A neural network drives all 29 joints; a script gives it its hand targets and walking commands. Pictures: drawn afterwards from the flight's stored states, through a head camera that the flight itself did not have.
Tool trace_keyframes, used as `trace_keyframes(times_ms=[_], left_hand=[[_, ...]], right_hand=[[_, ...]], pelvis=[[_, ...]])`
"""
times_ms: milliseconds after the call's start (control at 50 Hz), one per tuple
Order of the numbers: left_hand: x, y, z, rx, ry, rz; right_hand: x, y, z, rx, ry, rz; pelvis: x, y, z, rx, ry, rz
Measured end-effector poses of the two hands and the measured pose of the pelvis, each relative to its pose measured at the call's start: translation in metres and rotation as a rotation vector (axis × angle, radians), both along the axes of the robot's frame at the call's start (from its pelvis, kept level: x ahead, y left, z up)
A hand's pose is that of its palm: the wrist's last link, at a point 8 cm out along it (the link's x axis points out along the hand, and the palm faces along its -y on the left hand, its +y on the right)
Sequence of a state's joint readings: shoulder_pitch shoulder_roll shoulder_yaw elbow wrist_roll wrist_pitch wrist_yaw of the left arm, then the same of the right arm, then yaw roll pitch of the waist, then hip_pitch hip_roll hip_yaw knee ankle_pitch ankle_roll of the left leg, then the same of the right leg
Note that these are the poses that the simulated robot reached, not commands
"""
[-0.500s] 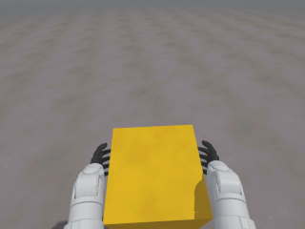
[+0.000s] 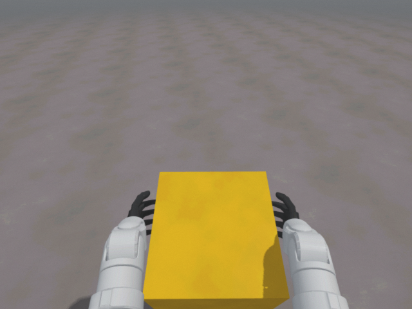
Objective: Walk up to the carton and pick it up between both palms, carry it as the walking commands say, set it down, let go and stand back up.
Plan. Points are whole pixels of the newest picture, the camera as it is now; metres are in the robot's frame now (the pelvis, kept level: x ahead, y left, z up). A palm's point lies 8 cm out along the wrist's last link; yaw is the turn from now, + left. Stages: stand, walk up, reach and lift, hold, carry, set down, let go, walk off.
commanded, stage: hold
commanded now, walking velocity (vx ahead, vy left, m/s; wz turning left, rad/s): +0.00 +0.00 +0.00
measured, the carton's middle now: (212, 247) +0.29 +0.00 -0.03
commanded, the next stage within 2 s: carry in 0.84 s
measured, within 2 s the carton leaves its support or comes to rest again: neither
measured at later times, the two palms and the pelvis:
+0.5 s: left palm (142, 230) +0.29 +0.14 +0.05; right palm (296, 223) +0.29 -0.18 +0.05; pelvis +0.01 -0.01 +0.00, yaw +0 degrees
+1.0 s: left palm (129, 224) +0.29 +0.17 +0.06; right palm (286, 226) +0.28 -0.15 +0.06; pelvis +0.00 +0.01 +0.00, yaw +1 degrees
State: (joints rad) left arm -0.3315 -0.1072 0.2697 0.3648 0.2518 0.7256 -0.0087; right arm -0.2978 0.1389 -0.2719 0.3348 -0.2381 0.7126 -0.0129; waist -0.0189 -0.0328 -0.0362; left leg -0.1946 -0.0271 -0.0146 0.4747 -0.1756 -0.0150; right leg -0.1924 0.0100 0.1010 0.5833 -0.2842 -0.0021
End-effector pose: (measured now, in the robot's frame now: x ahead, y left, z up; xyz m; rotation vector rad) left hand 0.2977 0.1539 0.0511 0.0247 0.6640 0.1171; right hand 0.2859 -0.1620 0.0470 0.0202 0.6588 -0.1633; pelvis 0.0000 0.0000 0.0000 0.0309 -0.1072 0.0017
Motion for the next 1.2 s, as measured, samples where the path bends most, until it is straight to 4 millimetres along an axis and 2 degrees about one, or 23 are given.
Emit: trace_keyframes(times_ms=[180,340,460,680,820,880,940,1020,1140,1200], left_hand=[[0.012,-0.003,0.005,0.012,-0.022,-0.002],[0.007,-0.008,0.002,0.013,-0.024,0.012],[-0.006,-0.011,-0.006,0.015,0.006,0.018],[-0.017,-0.010,0.001,0.014,-0.019,0.017],[-0.020,-0.001,-0.010,-0.009,0.029,0.023],[-0.016,0.003,-0.007,-0.007,0.023,0.015],[-0.010,0.006,0.000,-0.004,-0.012,0.005],[0.000,0.014,0.012,-0.025,-0.077,0.006],[0.018,0.046,0.035,-0.083,-0.138,0.065],[0.020,0.059,0.042,-0.106,-0.130,0.109]], right_hand=[[0.013,-0.003,0.004,0.007,-0.019,-0.005],[0.017,-0.008,0.007,0.022,-0.025,0.001],[0.010,-0.012,0.002,0.017,-0.005,0.015],[-0.004,-0.010,0.008,0.002,-0.033,0.017],[-0.017,-0.001,-0.009,-0.015,0.028,0.019],[-0.018,0.003,-0.012,-0.025,0.032,0.020],[-0.015,0.007,-0.005,-0.039,0.002,0.016],[-0.002,0.015,0.017,-0.074,-0.063,0.019],[0.030,0.046,0.054,-0.092,-0.126,0.045],[0.038,0.059,0.060,-0.067,-0.115,0.052]], pelvis=[[0.010,-0.003,0.001,0.004,0.014,0.000],[0.016,-0.010,0.003,0.013,0.024,0.000],[0.016,-0.014,0.003,0.018,0.024,-0.001],[0.005,-0.011,0.002,0.014,0.004,-0.001],[-0.002,-0.003,0.001,0.004,-0.018,-0.002],[-0.003,0.001,0.000,-0.001,-0.021,-0.002],[-0.003,0.006,-0.001,-0.014,-0.019,0.000],[-0.001,0.012,-0.004,-0.038,0.003,0.025],[0.005,0.029,-0.007,-0.072,0.056,0.051],[0.010,0.033,-0.005,-0.077,0.086,0.052]])
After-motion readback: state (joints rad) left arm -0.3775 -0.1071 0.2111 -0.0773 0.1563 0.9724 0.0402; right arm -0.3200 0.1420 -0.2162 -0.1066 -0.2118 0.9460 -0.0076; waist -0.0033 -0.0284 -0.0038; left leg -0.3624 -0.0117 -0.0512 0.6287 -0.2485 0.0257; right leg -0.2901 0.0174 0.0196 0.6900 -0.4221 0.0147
